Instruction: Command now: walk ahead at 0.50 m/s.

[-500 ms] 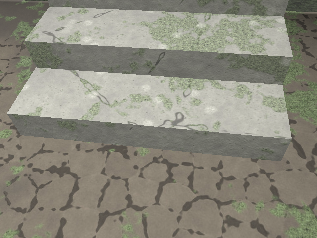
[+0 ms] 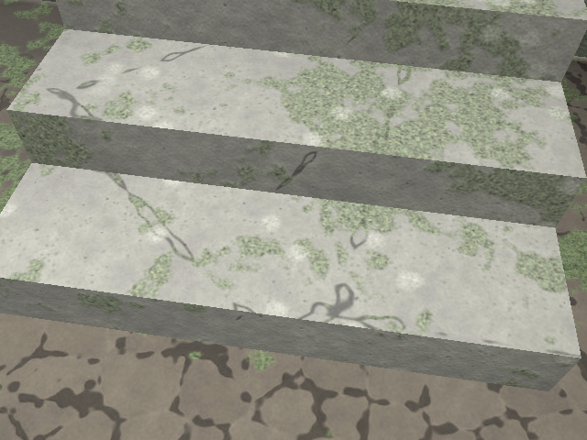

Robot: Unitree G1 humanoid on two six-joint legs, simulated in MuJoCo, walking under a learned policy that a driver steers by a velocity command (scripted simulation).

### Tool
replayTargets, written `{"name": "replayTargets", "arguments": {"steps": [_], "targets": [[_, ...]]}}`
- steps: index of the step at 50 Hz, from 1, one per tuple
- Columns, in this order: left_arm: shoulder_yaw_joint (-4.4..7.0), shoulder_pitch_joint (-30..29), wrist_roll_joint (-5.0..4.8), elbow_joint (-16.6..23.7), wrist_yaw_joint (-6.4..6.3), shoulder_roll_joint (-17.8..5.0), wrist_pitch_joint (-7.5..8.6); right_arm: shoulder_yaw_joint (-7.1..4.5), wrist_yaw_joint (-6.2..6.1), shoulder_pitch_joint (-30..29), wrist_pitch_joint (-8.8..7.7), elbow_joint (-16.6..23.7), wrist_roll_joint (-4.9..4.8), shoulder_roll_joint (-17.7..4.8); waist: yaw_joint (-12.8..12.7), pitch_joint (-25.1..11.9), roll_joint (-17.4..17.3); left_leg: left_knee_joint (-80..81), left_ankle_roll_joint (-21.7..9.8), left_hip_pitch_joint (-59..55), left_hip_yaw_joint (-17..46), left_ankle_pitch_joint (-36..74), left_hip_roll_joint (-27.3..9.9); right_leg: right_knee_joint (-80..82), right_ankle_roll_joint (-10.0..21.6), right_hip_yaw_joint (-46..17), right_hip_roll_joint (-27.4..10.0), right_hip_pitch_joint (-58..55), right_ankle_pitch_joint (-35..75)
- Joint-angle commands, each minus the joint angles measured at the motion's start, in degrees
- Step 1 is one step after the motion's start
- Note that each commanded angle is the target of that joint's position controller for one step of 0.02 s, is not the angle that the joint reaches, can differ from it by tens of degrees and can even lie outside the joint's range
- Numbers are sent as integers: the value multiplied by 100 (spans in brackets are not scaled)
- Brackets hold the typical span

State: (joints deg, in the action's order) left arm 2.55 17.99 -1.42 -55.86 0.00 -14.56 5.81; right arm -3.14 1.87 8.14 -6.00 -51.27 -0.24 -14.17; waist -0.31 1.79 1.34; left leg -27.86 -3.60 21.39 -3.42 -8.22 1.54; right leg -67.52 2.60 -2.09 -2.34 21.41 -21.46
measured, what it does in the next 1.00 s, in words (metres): walks ahead: right foot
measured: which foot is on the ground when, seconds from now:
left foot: down 0.00-0.44, up 0.46-1.00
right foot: up 0.00-0.42, down 0.44-1.00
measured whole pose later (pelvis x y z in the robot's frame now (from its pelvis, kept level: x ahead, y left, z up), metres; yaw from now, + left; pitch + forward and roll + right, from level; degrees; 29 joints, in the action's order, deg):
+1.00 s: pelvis +0.49 +0.01 +0.00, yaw +15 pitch +2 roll +0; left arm 2.9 16.9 0.6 -52.9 -4.4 -13.8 -0.4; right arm -2.1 2.1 3.0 -1.0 -44.7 -0.8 -10.4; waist -1.7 2.4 1.4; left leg -62.4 0.2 41.7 -4.5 -18.9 -4.0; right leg -23.8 -2.5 15.9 -6.5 -1.6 -22.6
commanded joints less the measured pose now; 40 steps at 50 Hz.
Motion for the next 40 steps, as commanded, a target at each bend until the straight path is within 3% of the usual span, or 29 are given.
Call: {"name": "replayTargets", "arguments": {"steps": [1, 3, 5, 7, 11, 16, 19, 20, 21, 22, 23, 24, 25, 26, 27, 29, 30, 32, 36, 37, 39, 40], "targets": [[163, 46, 41, 376, -63, -454, 5, -59, 35, 174, -80, 109, 61, -425, -50, -435, -601, 1788, -888, -1158, 1731, 369, -1443, 21, 44, -223, -645, 1170, 633], [156, 61, 69, 394, -78, -313, -97, -84, 10, 341, -97, -17, 45, -561, -123, -295, -588, 1992, -978, -906, 1376, 780, -1362, 311, -35, -141, -689, 1176, 865], [185, -328, 126, 539, -109, -374, -118, -121, -68, 519, -91, -100, 44, -753, -72, -143, -472, 2120, -1022, -983, 1213, 1070, -1375, 801, -150, -115, -722, 1587, 1358], [199, -749, 142, 674, -106, -379, -100, -120, -139, 704, -56, -170, 33, -798, 33, -74, -405, 2162, -958, -1185, 1066, 1181, -1337, 1461, -225, -87, -697, 1864, 1925], [142, -1558, 100, 886, -42, -260, -42, -101, -208, 1004, -27, -283, -24, -861, 287, 74, -465, 2231, -761, -1405, 704, 1087, -1159, 2845, -244, 127, -456, 1632, 2767], [76, -2299, 40, 1130, 96, -290, 16, -136, -233, 1383, 76, -510, -48, -926, 496, 252, -476, 1881, -742, -2307, 739, 1314, -1468, 3674, -140, 199, -253, 1708, 2395], [117, -2111, 38, 1184, 165, -500, 93, -192, -285, 1195, 139, -486, -69, -1034, 213, 65, -594, 1327, -599, -2693, 769, 2469, -1643, 3935, 115, 259, -88, 1205, 1799], [188, -1665, 58, 1068, 145, -642, 118, -207, -302, 1021, 159, -435, -71, -1095, -59, -222, -647, 817, -509, -2679, 655, 3385, -1524, 4073, 226, 421, 97, 528, 1782], [315, -781, 90, 774, 98, -865, 121, -167, -299, 956, 190, -389, -44, -993, -454, -774, -577, -177, -383, -2472, 480, 3918, -1224, 4246, 410, 512, 224, -661, 2000], [432, 286, 160, 535, 42, -1272, 130, -67, -300, 985, 187, -245, 60, -801, -788, -1634, -91, -1790, -208, -1312, 293, 2561, -919, 4000, 740, -461, -674, -2517, 2520], [542, 752, 206, 371, 60, -1708, 76, 164, -208, 1693, 69, -234, 49, -14, -430, -2257, 1575, -3835, 193, 1224, 213, -1324, 186, 4413, 1678, -2992, -2027, -4625, 1992], [388, 698, 195, 394, 69, -1119, 76, 55, -176, 1455, -50, -381, -98, -518, -624, -2297, 1060, -4688, 71, 1862, 1155, -2467, 85, 4849, 1585, -3543, -2049, -4519, 1323], [296, 123, 182, 542, 50, -857, 97, -30, -140, 958, -126, -237, -264, -848, -543, -1463, 694, -4769, -62, 2174, 1226, -1984, -210, 5014, 1293, -2607, -1890, -3684, 1307], [233, -373, 200, 658, 45, -702, 103, -35, -171, 648, -114, -184, -253, -837, -349, -1038, 251, -4545, -53, 1979, 1016, -1455, -559, 5199, 1112, -1857, -1674, -2880, 1669], [182, -643, 205, 670, 59, -536, 125, -54, -221, 459, -53, -162, -160, -746, -223, -685, 74, -4215, 6, 1779, 934, -1165, -721, 5436, 1021, -1383, -1500, -2208, 2077], [150, -789, 263, 586, 79, -463, 179, -70, -264, 710, 126, -229, -111, -523, 67, -568, 263, -4002, 61, 1148, 942, -832, -828, 5711, 880, -683, -1264, -1498, 2775], [157, -753, 278, 535, 76, -511, 196, -56, -267, 803, 194, -253, -101, -389, 139, -535, 262, -3988, 92, 1126, 942, -748, -819, 5740, 902, -396, -1246, -1356, 3200], [198, -694, 298, 460, 34, -655, 206, -63, -278, 702, 267, -167, -86, -328, 196, -409, 276, -3802, 195, 1364, 958, -433, -806, 5799, 931, 67, -1238, -1206, 3698], [222, -539, 292, 468, -103, -757, 87, -74, -247, 5, 346, 129, -47, -289, 25, -298, 198, -2945, 389, 1791, 833, 397, -766, 5906, 874, 542, -1282, -1385, 3353], [199, -367, 320, 409, -115, -714, -4, -34, -242, 346, 470, -37, -33, -113, 42, -456, 450, -3591, 458, 1779, 438, 108, -680, 5830, 914, 561, -1374, -1595, 3121], [193, -203, 259, 404, -163, -700, -78, -75, -234, -17, 545, 166, -65, -234, -94, -142, 373, -4000, 458, 2439, 544, -78, -788, 5934, 932, 484, -1558, -1847, 2348], [184, -111, 265, 360, -209, -684, -136, -58, -251, -297, 564, 308, -65, -156, -160, 101, 377, -4319, 489, 2980, 500, -439, -761, 5843, 899, 479, -1670, -2201, 2682]]}}
Keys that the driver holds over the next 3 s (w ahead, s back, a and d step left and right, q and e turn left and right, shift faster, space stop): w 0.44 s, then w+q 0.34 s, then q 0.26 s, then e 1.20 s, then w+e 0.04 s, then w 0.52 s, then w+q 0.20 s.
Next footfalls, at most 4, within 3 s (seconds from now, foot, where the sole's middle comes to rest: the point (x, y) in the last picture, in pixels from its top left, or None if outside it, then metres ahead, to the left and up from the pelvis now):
0.44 right None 0.41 -0.14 -0.77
1.04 left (226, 395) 0.57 0.17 -0.77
1.46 right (299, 276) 0.78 0.01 -0.59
2.06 left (216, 250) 0.84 0.20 -0.59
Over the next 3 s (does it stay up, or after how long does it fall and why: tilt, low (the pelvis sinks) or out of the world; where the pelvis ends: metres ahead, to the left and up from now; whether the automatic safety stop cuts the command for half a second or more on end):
stays up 1.00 -0.15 0.26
